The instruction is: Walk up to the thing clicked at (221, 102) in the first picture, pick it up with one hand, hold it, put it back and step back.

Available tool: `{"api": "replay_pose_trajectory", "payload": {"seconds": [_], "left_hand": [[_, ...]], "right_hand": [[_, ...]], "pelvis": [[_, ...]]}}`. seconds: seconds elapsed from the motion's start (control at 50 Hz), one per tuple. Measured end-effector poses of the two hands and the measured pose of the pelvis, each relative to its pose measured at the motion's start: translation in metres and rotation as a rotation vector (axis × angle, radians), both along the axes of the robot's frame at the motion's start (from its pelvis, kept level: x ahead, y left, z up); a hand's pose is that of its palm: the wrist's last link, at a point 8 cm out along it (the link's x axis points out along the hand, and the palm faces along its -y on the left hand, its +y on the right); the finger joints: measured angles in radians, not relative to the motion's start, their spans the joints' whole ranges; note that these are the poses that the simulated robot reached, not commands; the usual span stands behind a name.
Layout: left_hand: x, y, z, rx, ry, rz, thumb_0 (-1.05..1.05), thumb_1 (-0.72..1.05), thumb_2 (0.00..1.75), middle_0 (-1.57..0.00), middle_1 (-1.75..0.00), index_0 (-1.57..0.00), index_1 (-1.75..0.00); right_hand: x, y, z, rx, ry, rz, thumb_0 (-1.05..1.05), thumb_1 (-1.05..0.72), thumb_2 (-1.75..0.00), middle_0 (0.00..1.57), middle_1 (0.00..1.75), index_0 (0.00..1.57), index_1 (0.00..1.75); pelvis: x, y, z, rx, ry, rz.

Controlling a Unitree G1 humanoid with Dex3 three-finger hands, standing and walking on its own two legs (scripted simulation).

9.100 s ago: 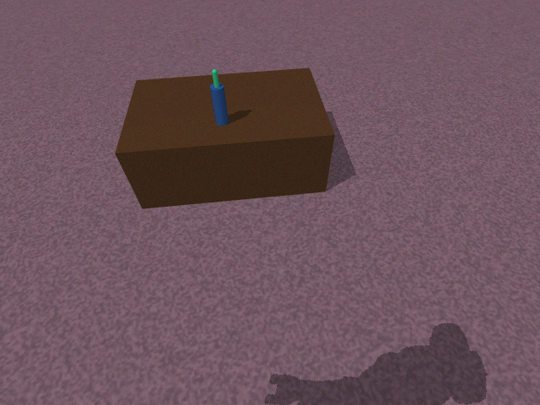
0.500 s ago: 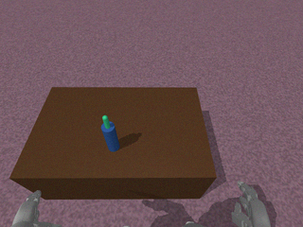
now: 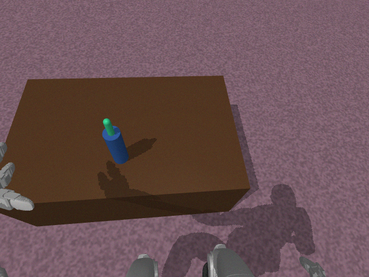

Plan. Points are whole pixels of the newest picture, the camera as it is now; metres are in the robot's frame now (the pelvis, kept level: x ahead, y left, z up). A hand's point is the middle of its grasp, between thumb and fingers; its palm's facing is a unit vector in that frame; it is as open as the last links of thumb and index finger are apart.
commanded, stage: go down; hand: left
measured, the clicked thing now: (114, 141) +0.55 +0.20 -0.22
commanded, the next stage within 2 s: approach in 1.02 s
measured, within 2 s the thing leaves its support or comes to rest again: neither
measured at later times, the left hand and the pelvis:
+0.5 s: hand (5, 146) +0.41 +0.37 +0.01, palm faces +0.19 -0.98 -0.07, open 17.6 cm; pelvis +0.00 +0.01 -0.01, yaw -1 degrees
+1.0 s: hand (0, 134) +0.43 +0.38 +0.03, palm faces +0.19 -0.98 -0.05, open 17.6 cm; pelvis +0.00 +0.01 -0.02, yaw -1 degrees
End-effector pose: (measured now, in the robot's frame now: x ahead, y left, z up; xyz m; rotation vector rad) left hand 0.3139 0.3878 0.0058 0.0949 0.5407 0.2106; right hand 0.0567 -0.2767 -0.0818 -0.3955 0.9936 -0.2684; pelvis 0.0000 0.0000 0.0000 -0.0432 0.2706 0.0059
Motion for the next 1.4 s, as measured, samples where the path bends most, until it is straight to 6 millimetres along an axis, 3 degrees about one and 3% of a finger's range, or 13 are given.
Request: {"api": "replay_pose_trajectory", "payload": {"seconds": [0.16, 0.48, 0.94, 1.2, 1.32, 1.4], "left_hand": [[0.023, 0.013, 0.009, -0.006, -0.111, 0.002, -0.01, -0.59, 0.04, -0.08, -0.03, -0.06, -0.04], [0.060, 0.031, 0.020, -0.029, -0.221, -0.010, -0.01, -0.57, 0.07, -0.07, -0.03, -0.05, -0.05], [0.083, 0.042, 0.028, -0.038, -0.296, -0.015, -0.01, -0.58, 0.08, -0.07, -0.03, -0.04, -0.06], [0.094, 0.043, 0.028, -0.052, -0.340, -0.015, -0.01, -0.59, 0.08, -0.08, -0.03, -0.04, -0.06], [0.099, 0.041, 0.015, -0.062, -0.397, -0.012, -0.01, -0.59, 0.05, -0.09, -0.03, -0.05, -0.06], [0.105, 0.031, -0.012, -0.079, -0.453, -0.033, -0.01, -0.59, 0.05, -0.08, -0.04, -0.05, -0.06]], "right_hand": [[-0.017, 0.004, -0.005, -0.012, 0.081, -0.002, 0.01, -0.88, -0.89, 0.21, 0.30, 0.21, 0.30], [-0.011, 0.009, -0.007, -0.033, 0.126, 0.031, 0.01, -0.86, -0.89, 0.21, 0.30, 0.21, 0.30], [-0.010, 0.017, -0.013, -0.028, 0.172, 0.031, 0.01, -0.87, -0.90, 0.21, 0.30, 0.21, 0.30], [-0.019, 0.015, -0.019, -0.034, 0.208, 0.041, 0.01, -0.87, -0.90, 0.21, 0.30, 0.21, 0.30], [-0.024, 0.014, -0.029, -0.032, 0.226, 0.058, 0.01, -0.87, -0.89, 0.21, 0.30, 0.21, 0.30], [-0.027, 0.013, -0.046, -0.033, 0.244, 0.080, 0.01, -0.87, -0.89, 0.21, 0.30, 0.21, 0.30]], "pelvis": [[-0.005, 0.002, -0.004, -0.005, 0.025, -0.003], [-0.002, 0.008, -0.011, -0.021, 0.083, -0.005], [0.004, 0.012, -0.017, -0.034, 0.118, -0.001], [-0.001, 0.010, -0.024, -0.038, 0.138, 0.001], [-0.007, 0.009, -0.035, -0.038, 0.168, 0.000], [-0.012, 0.009, -0.054, -0.041, 0.208, -0.002]]}}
